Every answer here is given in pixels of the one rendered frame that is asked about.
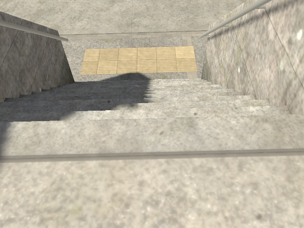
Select stairs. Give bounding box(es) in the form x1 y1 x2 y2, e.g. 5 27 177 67
0 78 290 123

